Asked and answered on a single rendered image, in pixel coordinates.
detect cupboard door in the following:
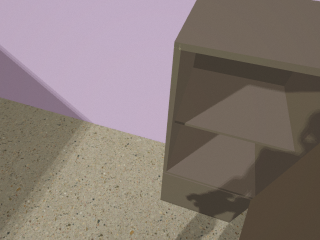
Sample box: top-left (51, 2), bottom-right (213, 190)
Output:
top-left (239, 143), bottom-right (320, 240)

